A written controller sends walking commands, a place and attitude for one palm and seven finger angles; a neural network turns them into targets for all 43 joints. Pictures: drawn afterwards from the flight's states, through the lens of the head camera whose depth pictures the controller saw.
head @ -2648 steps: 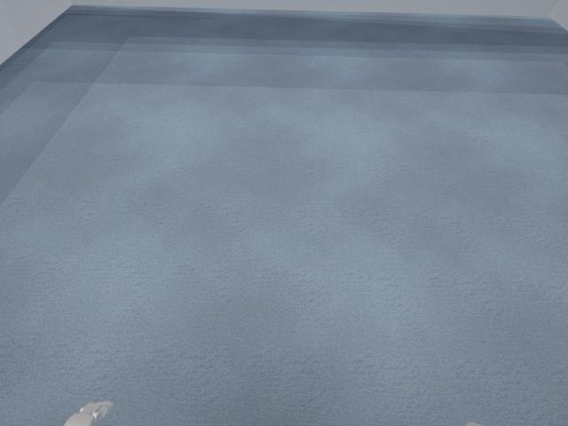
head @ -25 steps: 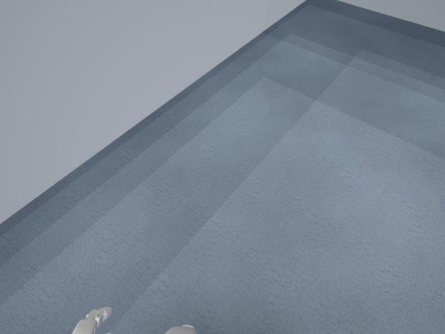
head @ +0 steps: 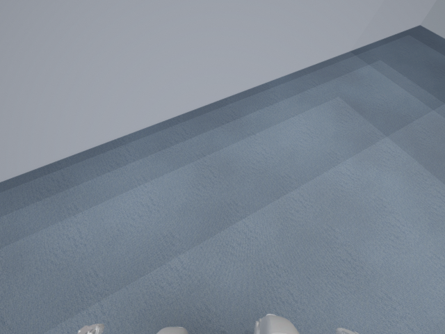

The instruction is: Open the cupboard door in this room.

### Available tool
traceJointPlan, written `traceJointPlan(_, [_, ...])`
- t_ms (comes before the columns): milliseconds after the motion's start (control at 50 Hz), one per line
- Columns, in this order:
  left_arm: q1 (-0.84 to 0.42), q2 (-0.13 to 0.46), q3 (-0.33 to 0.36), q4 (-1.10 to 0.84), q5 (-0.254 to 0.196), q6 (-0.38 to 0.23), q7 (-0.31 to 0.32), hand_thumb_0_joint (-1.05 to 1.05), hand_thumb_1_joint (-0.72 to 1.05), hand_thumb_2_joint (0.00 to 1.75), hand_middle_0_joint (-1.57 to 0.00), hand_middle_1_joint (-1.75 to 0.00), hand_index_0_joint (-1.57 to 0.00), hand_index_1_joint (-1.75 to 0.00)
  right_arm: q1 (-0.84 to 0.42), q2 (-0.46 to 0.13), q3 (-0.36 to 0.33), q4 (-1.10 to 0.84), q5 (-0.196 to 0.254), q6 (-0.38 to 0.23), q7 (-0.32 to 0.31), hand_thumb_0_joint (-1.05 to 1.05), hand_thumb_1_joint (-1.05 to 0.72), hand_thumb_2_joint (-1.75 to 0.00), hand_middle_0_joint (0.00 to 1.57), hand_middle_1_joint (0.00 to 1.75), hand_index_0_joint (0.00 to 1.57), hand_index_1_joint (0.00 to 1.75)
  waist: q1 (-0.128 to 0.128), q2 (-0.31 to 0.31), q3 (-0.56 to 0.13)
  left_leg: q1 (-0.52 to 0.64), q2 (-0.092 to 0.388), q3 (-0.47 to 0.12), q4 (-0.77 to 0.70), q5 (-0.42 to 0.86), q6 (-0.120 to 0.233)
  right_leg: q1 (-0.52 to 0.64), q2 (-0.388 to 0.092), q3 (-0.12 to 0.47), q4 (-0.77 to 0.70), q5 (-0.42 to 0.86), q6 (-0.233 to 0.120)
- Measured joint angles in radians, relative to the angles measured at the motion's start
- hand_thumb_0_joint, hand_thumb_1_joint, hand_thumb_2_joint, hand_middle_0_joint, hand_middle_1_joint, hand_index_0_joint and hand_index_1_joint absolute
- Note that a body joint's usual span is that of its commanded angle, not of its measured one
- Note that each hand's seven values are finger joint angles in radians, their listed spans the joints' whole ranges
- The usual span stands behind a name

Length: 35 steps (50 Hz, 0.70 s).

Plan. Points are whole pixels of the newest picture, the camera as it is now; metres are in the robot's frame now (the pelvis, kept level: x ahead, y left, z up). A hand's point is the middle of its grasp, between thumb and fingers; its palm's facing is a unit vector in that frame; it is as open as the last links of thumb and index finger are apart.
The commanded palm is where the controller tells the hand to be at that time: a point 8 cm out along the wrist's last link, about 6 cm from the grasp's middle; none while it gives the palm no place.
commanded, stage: turn to face it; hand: left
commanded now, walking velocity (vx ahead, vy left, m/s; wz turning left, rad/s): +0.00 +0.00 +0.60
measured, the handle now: out of the picture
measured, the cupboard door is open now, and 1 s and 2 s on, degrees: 39 39 39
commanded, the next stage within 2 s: take the last steps up to it in 1.92 s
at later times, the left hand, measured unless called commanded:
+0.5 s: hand out of the picture +0.01 +0.19 -0.18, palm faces +0.33 -0.92 -0.19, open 7.4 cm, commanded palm none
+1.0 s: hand out of the picture +0.00 +0.19 -0.14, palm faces +0.57 -0.77 -0.29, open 7.4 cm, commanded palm none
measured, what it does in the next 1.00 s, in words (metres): steps on the spot, turning left: right foot, then left foot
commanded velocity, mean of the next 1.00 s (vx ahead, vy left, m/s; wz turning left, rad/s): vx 0.00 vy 0.00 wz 0.60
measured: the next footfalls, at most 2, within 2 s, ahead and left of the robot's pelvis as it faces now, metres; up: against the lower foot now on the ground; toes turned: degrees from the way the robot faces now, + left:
right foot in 0.16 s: +0.06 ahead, -0.15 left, +0.00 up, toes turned +3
left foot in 0.48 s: +0.02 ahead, +0.10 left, +0.00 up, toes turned +23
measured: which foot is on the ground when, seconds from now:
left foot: down 0.00-0.16, up 0.18-0.46, down 0.48-0.86, up 0.88-1.00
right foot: up 0.00-0.14, down 0.16-0.48, up 0.50-0.86, down 0.88-1.00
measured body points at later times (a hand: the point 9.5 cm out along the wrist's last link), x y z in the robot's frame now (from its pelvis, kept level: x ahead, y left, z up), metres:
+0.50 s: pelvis +0.01 -0.01 -0.01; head +0.06 +0.03 +0.43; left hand -0.01 +0.24 -0.17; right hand +0.19 -0.23 -0.14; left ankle -0.01 +0.09 -0.74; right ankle +0.02 -0.16 -0.72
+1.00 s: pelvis +0.03 -0.04 +0.00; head +0.09 -0.03 +0.45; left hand -0.03 +0.22 -0.12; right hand +0.24 -0.22 -0.15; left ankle -0.05 +0.05 -0.66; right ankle +0.09 -0.15 -0.73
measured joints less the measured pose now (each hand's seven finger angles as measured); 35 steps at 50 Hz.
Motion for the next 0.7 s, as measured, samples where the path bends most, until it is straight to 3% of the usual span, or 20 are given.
traceJointPlan(100, [-0.017,-0.004,-0.003,-0.03,-0.003,-0.015,-0.002,0.01,0.9,0.9,-0.2,-0.3,-0.19,-0.3,0.022,-0.006,-0.006,0.016,-0.003,0.014,0.002,0.0,-0.91,-0.9,0.2,0.3,0.2,0.3,-0.011,0.043,-0.01,0.001,-0.001,-0.064,-0.028,0.024,-0.015,0.067,0.037,0.01,-0.226,0.03,-0.008])
traceJointPlan(160, [-0.007,-0.002,-0.009,-0.053,-0.002,-0.037,-0.001,0.01,0.9,0.9,-0.2,-0.3,-0.2,-0.3,0.038,-0.01,-0.015,0.016,0.004,0.026,0.005,0.0,-0.91,-0.9,0.2,0.3,0.2,0.3,-0.016,0.049,-0.028,-0.034,-0.02,-0.097,0.023,0.003,-0.034,0.171,0.048,0.004,-0.471,0.142,-0.031])
traceJointPlan(220, [-0.005,-0.027,-0.02,-0.055,0.007,-0.054,0.007,0.01,0.9,0.9,-0.2,-0.3,-0.2,-0.3,0.024,-0.032,-0.031,0.025,0.008,0.041,0.011,0.0,-0.91,-0.9,0.2,0.3,0.2,0.3,-0.02,0.073,-0.012,-0.131,-0.03,-0.079,0.307,-0.186,-0.043,0.177,0.036,-0.031,-0.452,0.162,-0.075])
traceJointPlan(260, [0.009,-0.044,-0.028,-0.054,0.007,-0.052,0.011,0.0,0.9,0.9,-0.2,-0.3,-0.2,-0.3,0.015,-0.041,-0.037,0.031,0.006,0.051,0.018,0.0,-0.91,-0.9,0.2,0.3,0.2,0.3,-0.025,0.076,-0.007,-0.185,-0.021,-0.042,0.492,-0.187,-0.054,0.201,0.023,-0.055,-0.472,0.153,-0.078])
traceJointPlan(300, [0.021,-0.054,-0.032,-0.048,0.007,-0.05,0.013,0.0,0.9,0.9,-0.2,-0.3,-0.2,-0.3,0.008,-0.039,-0.037,0.033,0.008,0.054,0.023,0.0,-0.91,-0.9,0.2,0.3,0.2,0.3,-0.03,0.063,-0.006,-0.199,-0.003,-0.004,0.55,-0.173,-0.068,0.226,0.008,-0.076,-0.506,0.162,-0.075])
traceJointPlan(420, [0.042,-0.062,-0.04,-0.032,0.013,-0.058,0.005,0.01,0.9,0.9,-0.2,-0.3,-0.2,-0.3,-0.015,-0.019,-0.019,0.023,0.016,0.043,0.03,0.0,-0.91,-0.9,0.19,0.3,0.2,0.3,-0.016,-0.001,0.006,-0.088,0.02,0.077,0.248,-0.173,-0.077,0.252,-0.051,-0.14,-0.517,0.155,-0.054])
traceJointPlan(460, [0.053,-0.056,-0.037,-0.027,0.009,-0.056,0.0,0.01,0.9,0.9,-0.2,-0.3,-0.2,-0.3,-0.02,-0.018,-0.013,0.012,0.016,0.032,0.032,0.0,-0.91,-0.9,0.19,0.3,0.2,0.3,-0.012,-0.013,0.005,-0.027,0.017,0.092,0.091,-0.083,-0.066,0.238,-0.072,-0.163,-0.466,0.124,-0.038])
traceJointPlan(480, [0.064,-0.055,-0.034,-0.028,0.005,-0.051,-0.003,0.01,0.9,0.9,-0.2,-0.3,-0.2,-0.3,-0.016,-0.026,-0.011,0.0,0.014,0.023,0.034,0.0,-0.91,-0.9,0.19,0.3,0.2,0.3,-0.012,-0.002,-0.007,-0.004,0.026,0.079,0.019,0.012,-0.041,0.213,-0.073,-0.175,-0.412,0.102,-0.03])
traceJointPlan(520, [0.052,-0.034,-0.025,-0.017,0.001,-0.026,-0.002,0.01,0.9,0.9,-0.2,-0.3,-0.2,-0.3,-0.025,-0.016,-0.01,-0.006,0.008,0.007,0.027,0.0,-0.91,-0.9,0.2,0.3,0.2,0.3,-0.009,-0.02,0.001,-0.034,0.008,0.066,0.07,-0.001,0.006,0.134,-0.07,-0.111,-0.217,-0.047,-0.01])
traceJointPlan(580, [0.026,-0.013,-0.009,0.006,0.002,0.001,0.003,0.01,0.9,0.9,-0.2,-0.3,-0.2,-0.3,-0.015,-0.003,-0.004,-0.012,0.003,-0.005,0.009,0.0,-0.91,-0.9,0.2,0.3,0.2,0.3,-0.005,-0.019,-0.002,-0.035,-0.003,0.034,0.063,-0.036,0.024,0.032,-0.025,-0.032,0.008,-0.056,-0.003])
traceJointPlan(620, [0.01,-0.004,-0.003,0.006,0.002,0.002,0.001,0.01,0.9,0.9,-0.2,-0.3,-0.2,-0.3,-0.004,0.002,0.0,-0.008,0.002,-0.007,0.0,0.0,-0.91,-0.9,0.2,0.3,0.2,0.3,-0.003,-0.011,-0.004,-0.018,-0.009,0.011,0.018,-0.009,0.016,-0.002,-0.007,-0.007,0.051,-0.008,0.001])
traceJointPlan(700, [-0.015,0.003,0.001,-0.013,-0.001,-0.005,-0.001,0.01,0.9,0.9,-0.2,-0.3,-0.2,-0.3,0.02,0.007,0.005,0.005,0.001,-0.005,-0.004,0.0,-0.91,-0.9,0.2,0.3,0.2,0.3,-0.004,0.011,-0.009,0.007,-0.018,-0.036,-0.049,0.035,0.016,-0.005,0.017,0.02,-0.026,0.028,0.003])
